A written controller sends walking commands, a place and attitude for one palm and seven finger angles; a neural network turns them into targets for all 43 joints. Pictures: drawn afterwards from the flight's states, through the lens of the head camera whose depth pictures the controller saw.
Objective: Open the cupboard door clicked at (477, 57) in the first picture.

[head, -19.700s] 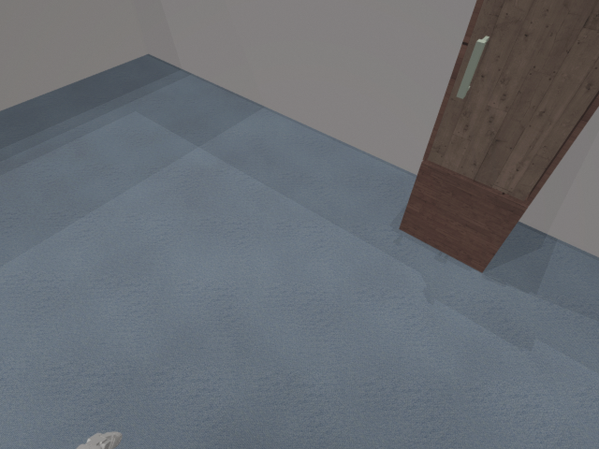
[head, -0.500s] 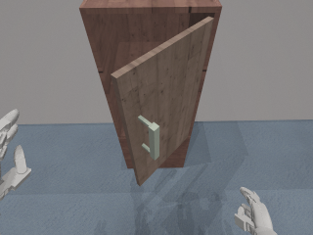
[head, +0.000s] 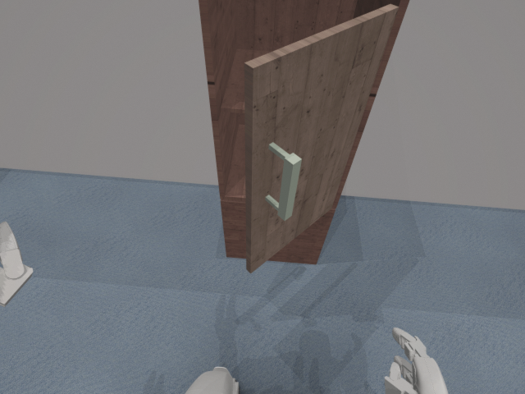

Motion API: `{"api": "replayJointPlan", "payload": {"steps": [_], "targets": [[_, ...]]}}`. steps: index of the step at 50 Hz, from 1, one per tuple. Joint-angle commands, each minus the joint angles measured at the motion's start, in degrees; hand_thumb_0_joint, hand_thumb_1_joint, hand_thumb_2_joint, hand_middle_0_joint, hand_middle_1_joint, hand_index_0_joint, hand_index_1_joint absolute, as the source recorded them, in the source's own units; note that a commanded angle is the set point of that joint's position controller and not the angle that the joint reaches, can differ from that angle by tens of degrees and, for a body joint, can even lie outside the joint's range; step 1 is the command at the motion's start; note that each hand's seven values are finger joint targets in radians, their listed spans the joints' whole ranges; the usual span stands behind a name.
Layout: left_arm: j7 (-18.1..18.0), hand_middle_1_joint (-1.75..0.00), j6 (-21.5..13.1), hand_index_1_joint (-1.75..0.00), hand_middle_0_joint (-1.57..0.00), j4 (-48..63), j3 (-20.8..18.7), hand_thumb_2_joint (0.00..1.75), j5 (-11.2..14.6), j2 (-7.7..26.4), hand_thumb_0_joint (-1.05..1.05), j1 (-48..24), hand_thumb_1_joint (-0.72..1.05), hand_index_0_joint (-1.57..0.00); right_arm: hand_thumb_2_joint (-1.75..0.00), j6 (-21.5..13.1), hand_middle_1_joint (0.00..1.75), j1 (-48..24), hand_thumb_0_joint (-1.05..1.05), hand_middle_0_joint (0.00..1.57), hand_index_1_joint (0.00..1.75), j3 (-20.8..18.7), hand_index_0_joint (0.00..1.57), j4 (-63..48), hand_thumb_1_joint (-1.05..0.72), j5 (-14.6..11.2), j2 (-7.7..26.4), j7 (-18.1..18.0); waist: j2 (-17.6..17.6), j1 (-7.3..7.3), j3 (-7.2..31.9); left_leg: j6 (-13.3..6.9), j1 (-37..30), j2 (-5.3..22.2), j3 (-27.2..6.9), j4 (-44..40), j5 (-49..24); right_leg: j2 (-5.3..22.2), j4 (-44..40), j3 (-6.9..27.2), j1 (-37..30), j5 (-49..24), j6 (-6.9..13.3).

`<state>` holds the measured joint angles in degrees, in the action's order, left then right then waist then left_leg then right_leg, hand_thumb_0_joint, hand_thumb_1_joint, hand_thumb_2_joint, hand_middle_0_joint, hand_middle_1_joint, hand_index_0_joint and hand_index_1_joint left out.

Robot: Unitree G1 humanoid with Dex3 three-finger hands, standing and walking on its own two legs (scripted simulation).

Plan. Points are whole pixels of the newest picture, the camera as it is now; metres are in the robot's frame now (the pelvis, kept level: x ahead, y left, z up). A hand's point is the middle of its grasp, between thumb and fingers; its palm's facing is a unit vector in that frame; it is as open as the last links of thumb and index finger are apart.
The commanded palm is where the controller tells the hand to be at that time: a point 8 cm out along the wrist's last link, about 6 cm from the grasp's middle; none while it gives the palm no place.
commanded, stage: step back with the hand held close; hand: left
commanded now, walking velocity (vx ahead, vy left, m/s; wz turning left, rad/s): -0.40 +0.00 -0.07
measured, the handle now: (280, 183) +0.47 +0.01 +0.03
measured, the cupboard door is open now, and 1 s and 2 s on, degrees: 46 46 46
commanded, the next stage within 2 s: stop stepping back and stand still in 0.26 s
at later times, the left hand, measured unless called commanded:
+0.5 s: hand out of the picture +0.12 +0.24 +0.19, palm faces +0.34 -0.83 -0.44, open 7.4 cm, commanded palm +0.07 +0.28 +0.19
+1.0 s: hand out of the picture +0.06 +0.25 +0.17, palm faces +0.42 -0.82 -0.39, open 7.4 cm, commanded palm +0.00 +0.29 +0.19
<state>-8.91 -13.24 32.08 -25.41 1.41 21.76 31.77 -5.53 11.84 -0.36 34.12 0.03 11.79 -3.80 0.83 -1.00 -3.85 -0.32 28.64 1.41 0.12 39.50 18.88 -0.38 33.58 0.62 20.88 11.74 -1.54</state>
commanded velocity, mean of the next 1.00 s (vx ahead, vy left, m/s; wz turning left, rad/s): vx -0.03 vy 0.03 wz -0.02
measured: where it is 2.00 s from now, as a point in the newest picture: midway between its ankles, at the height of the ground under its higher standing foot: outside the picture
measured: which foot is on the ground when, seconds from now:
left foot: down 0.00-0.36, up 0.38-0.50, down 0.52-0.74, up 0.76-0.94, down 0.96-1.00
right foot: down 0.00-0.08, up 0.10-0.34, down 0.36-1.00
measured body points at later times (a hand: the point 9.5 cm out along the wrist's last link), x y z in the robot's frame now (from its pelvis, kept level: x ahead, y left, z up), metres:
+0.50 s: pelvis -0.10 +0.00 +0.01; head -0.09 +0.01 +0.46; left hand +0.09 +0.28 +0.21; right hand +0.05 -0.24 -0.07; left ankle -0.03 +0.09 -0.71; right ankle -0.20 -0.11 -0.72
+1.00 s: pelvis -0.16 +0.00 +0.01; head -0.17 +0.01 +0.46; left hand +0.03 +0.29 +0.20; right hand -0.06 -0.27 -0.08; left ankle -0.13 +0.12 -0.72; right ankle -0.18 -0.10 -0.72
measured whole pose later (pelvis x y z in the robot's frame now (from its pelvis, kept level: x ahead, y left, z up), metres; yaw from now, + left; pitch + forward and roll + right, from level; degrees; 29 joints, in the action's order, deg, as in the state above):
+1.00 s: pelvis -0.16 +0.00 +0.01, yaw -3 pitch -1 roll +0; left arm -9.6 -12.4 22.8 -22.2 1.4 20.5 28.6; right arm -7.3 17.4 -2.1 40.3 0.2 14.4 -4.9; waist -0.2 0.9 2.0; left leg -0.8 14.5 1.6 2.0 30.0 14.4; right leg -0.9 30.5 -2.7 11.7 18.1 1.6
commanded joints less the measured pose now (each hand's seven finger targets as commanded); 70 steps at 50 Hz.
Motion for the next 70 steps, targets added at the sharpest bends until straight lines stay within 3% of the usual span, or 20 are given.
{"api": "replayJointPlan", "payload": {"steps": [1, 3, 5, 8, 15, 18, 19, 20, 23, 26, 28, 31, 34, 37, 38, 41, 45, 52, 69, 70], "targets": [[-2.2, -0.3, -2.1, -0.3, -0.2, 10.4, -5.1, 0.9, 0.4, 12.0, 0.0, -7.7, 0.9, -0.2, -0.9, -2.1, 0.3, -3.6, 0.0, 0.2, 0.3, -2.8, 0.2, -5.9, -0.9, 0.6, 6.4, -0.7, -8.5, 2.79, 6.6, 1.2, -17.1, -2.2, 1.0, 0.0, 1.4, 9.8, -16.6, 8.9, 12.9, 10.2, 5.4], [-2.0, -0.3, -2.6, -0.3, -0.2, 11.6, -5.9, 0.9, 0.5, 12.7, 0.0, -9.0, 0.9, -0.2, -0.9, -2.4, 0.3, -5.6, 0.0, 0.2, 0.3, -2.7, 0.2, -7.7, -0.9, 0.3, 8.3, -1.4, 2.7, 2.09, 3.2, -1.7, -7.4, 3.8, -7.3, -17.6, 7.8, 1.3, -7.5, 3.4, 6.5, 11.9, 0.8], [-1.8, -0.3, -3.8, -0.3, -0.2, 11.4, -8.9, 0.9, -0.6, 13.4, 0.0, -7.2, 0.9, -0.2, -0.9, -3.7, 0.3, -7.7, 0.0, 0.2, 0.3, -3.3, 0.2, -8.2, -0.9, 0.8, 9.1, -1.9, 20.9, 1.02, 7.8, -8.0, 14.0, 17.9, -25.4, -37.5, 32.1, -7.0, 23.3, -1.0, -14.8, 11.4, -0.9], [-1.6, -0.3, -3.7, -0.3, -0.2, 10.5, -8.1, 0.9, 0.7, 11.6, 0.0, -3.3, 0.9, -0.2, -0.9, -5.1, 0.3, -6.9, 0.0, 0.2, 0.3, -4.8, 0.2, -6.5, -0.9, 0.8, 7.4, 0.3, 8.6, 0.4, 11.5, -8.4, -0.9, 16.2, -15.9, -28.8, 12.9, -5.5, 33.5, 1.7, -3.4, 16.4, 0.7], [-1.4, -0.3, -2.8, -0.3, -0.2, 13.2, -6.1, 0.9, 3.2, 12.6, 0.0, -2.6, 0.9, -0.2, -0.9, -5.3, 0.3, -6.2, 0.0, 0.2, 0.3, -3.1, 0.2, -4.3, -0.9, 1.6, 6.5, 1.4, 14.5, 0.63, 12.6, -0.7, -10.9, 11.0, -6.1, -29.1, 4.9, -4.2, -6.7, -3.8, -9.7, 18.2, 3.8], [-1.5, -0.3, -5.0, -0.3, -0.2, 13.1, -8.3, 0.9, 2.5, 17.9, 0.0, -7.2, 0.9, -0.2, -0.9, -3.4, 0.3, -6.7, 0.0, 0.2, 0.3, -2.2, 0.2, -3.6, -0.9, 1.5, 5.2, 1.1, -6.8, 0.69, 10.7, 3.9, -16.8, 1.1, 1.0, 4.8, -1.7, 17.9, -25.3, 20.2, 5.5, -1.7, 10.5], [-1.8, -0.3, -5.0, -0.3, -0.2, 11.7, -8.5, 0.9, 1.7, 18.7, 0.0, -9.3, 0.9, -0.2, -0.9, -4.2, 0.3, -7.1, 0.0, 0.2, 0.3, -1.9, 0.2, -4.1, -0.9, 1.8, 5.6, 0.7, -8.0, 0.06, 10.3, 3.9, -12.1, -1.3, 0.8, 13.6, 2.9, 19.2, -22.2, 15.7, 4.4, -8.3, 11.4], [-1.3, -0.3, -4.0, -0.3, -0.2, 10.9, -7.0, 0.9, 1.8, 17.1, 0.0, -9.4, 0.9, -0.2, -0.9, -4.6, 0.3, -6.9, 0.0, 0.2, 0.3, -2.6, 0.2, -4.5, -0.9, 0.7, 6.6, 0.6, -12.9, 0.48, 11.7, 3.0, -7.0, -2.9, -1.6, 17.3, 4.1, 16.5, -16.8, 14.9, -1.0, -21.7, 10.5], [-0.8, -0.3, -0.6, -0.3, -0.2, 6.0, -6.6, 0.9, 1.8, 13.2, 0.0, -3.3, 0.9, -0.2, -0.9, -2.9, 0.3, -6.7, 0.0, 0.2, 0.3, -0.5, 0.2, -5.9, -0.9, 0.0, 5.6, -0.9, -5.0, 1.64, 8.9, 0.7, -8.2, -2.3, 1.7, -3.3, -6.1, 9.1, -7.1, 4.4, -11.7, -36.6, 5.7], [-0.5, -0.3, -0.4, -0.3, -0.2, 7.5, -5.4, 0.9, 2.6, 12.3, 0.0, -4.6, 0.9, -0.2, -0.9, -4.5, 0.3, -3.7, 0.0, 0.2, 0.3, -1.7, 0.2, -5.9, -0.9, -0.8, 8.1, -1.2, 5.3, 1.52, 14.1, -3.2, -27.5, 6.9, -7.1, -16.1, -39.6, -0.3, 2.3, -0.2, -5.7, -6.1, 0.0], [-0.4, -0.3, 0.1, -0.3, -0.2, 5.4, -5.6, 0.9, 2.5, 12.6, 0.0, -1.7, 0.9, -0.2, -0.9, -5.4, 0.3, -3.4, 0.0, 0.2, 0.3, -1.7, 0.2, -6.1, -0.9, 0.2, 7.3, -0.6, 11.1, 1.42, 12.4, -4.8, -25.1, 11.6, -16.7, -22.5, -30.4, -2.3, 3.1, 0.2, -1.6, 15.4, 0.1], [-0.9, -0.3, -0.8, -0.3, -0.2, 10.6, -6.7, 0.9, 1.6, 13.3, 0.0, 0.2, 0.9, -0.2, -0.9, -6.1, 0.3, -5.0, 0.0, 0.2, 0.3, -1.4, 0.2, -6.5, -0.9, 0.9, 6.8, -0.4, 10.0, 0.97, 9.9, -5.3, -10.8, 10.8, -14.9, -30.1, 5.2, -1.1, 0.7, 0.1, -11.2, 14.5, 1.4], [-0.9, -0.3, -0.3, -0.3, -0.2, 9.9, -6.8, 0.9, 1.4, 12.6, 0.0, 4.9, 0.9, -0.2, -0.9, -4.7, 0.3, -5.7, 0.0, 0.2, 0.3, -1.7, 0.2, -8.2, -0.9, 0.4, 7.2, -0.2, 9.0, 1.51, 7.4, -0.9, 0.6, 3.6, -5.3, -25.9, 14.6, -1.0, -10.3, -2.6, -19.4, 11.6, 3.0], [-1.5, -0.3, -0.7, -0.3, -0.2, 9.5, -8.1, 0.9, 1.2, 14.3, 0.0, 3.6, 0.9, -0.2, -0.9, -2.9, 0.3, -3.9, 0.0, 0.2, 0.3, -3.0, 0.2, -7.0, -0.9, 0.7, 7.0, -0.2, -9.6, 1.41, 4.6, 1.3, -3.7, -2.0, -0.9, 8.1, 1.3, 16.9, -26.9, 24.5, -0.1, 30.8, 11.7], [-1.7, -0.3, -1.0, -0.3, -0.2, 7.9, -7.3, 0.9, 1.0, 13.4, 0.0, 1.4, 0.9, -0.2, -0.9, -2.8, 0.3, -2.7, 0.0, 0.2, 0.3, -2.9, 0.2, -5.7, -0.9, 1.0, 7.2, -0.2, -8.1, 2.14, 3.6, 1.3, -0.6, -1.3, -1.5, 14.6, 1.0, 18.0, -26.3, 25.3, 0.2, 27.8, 12.6], [-1.8, -0.3, -2.2, -0.3, -0.2, 1.7, -5.0, 0.9, 0.1, 12.4, 0.0, -6.2, 0.9, -0.2, -0.9, -3.7, 0.3, -2.5, 0.0, 0.2, 0.3, -2.2, 0.2, -4.6, -0.9, 0.8, 6.8, -1.1, -4.4, 2.75, 2.3, 0.2, -3.1, 1.2, -0.4, 7.9, 0.0, 14.0, -21.9, 14.5, 0.1, 20.0, 9.4], [-1.9, -0.3, -2.4, -0.3, -0.2, -0.3, -2.7, 0.9, -0.3, 10.9, 0.0, -8.2, 0.9, -0.2, -0.9, -5.5, 0.3, -3.0, 0.0, 0.2, 0.3, -2.6, 0.2, -4.0, -0.9, 0.5, 7.1, -1.9, -5.0, 1.48, 2.8, -1.7, -12.8, -0.5, 3.5, -9.4, -1.0, 12.1, -18.6, 11.9, -2.7, 16.1, 7.8], [-1.1, -0.3, -3.1, -0.3, -0.2, 7.8, -4.7, 0.9, 0.0, 11.6, 0.0, -4.1, 0.9, -0.2, -0.9, -5.7, 0.3, -3.3, 0.0, 0.2, 0.3, -1.8, 0.2, -5.5, -0.9, 0.2, 7.4, -0.5, 7.2, 1.16, 6.2, -3.2, -13.8, 6.5, -6.0, -18.7, -16.5, 0.9, -3.8, -1.2, -10.1, -3.0, 1.2], [-0.8, -0.3, -0.9, -0.3, -0.2, 4.7, -3.2, 0.9, 0.9, 9.9, 0.0, -5.4, 0.9, -0.2, -0.9, -4.2, 0.3, -4.6, 0.0, 0.2, 0.3, -1.1, 0.2, -6.9, -0.9, 0.2, 6.5, -0.6, 2.7, 1.18, 7.2, -0.3, -15.3, 2.6, -1.1, -19.6, -8.7, 1.6, -14.1, 1.6, -11.6, -4.7, 1.1], [6.4, -0.3, 6.1, -0.3, -0.2, -39.7, 21.5, 0.9, -2.6, -0.5, 0.0, -7.6, 0.9, -0.2, -0.9, -7.8, 0.3, -8.0, 0.0, 0.2, 0.3, -3.9, 0.2, 7.9, -0.9, -0.6, 13.4, 4.4, 1.9, 3.52, 3.0, -0.6, -12.6, 4.6, -3.3, -11.0, -17.7, 4.3, -6.1, -2.0, -1.6, -5.6, 2.3]]}}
